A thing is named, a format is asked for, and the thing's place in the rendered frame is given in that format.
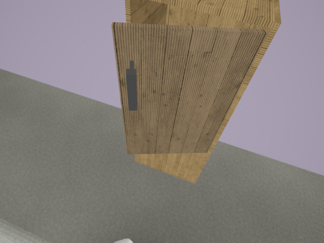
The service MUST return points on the handle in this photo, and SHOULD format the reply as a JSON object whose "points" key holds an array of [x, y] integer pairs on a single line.
{"points": [[131, 78]]}

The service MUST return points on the cupboard door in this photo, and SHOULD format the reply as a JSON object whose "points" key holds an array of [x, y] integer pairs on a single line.
{"points": [[187, 80]]}

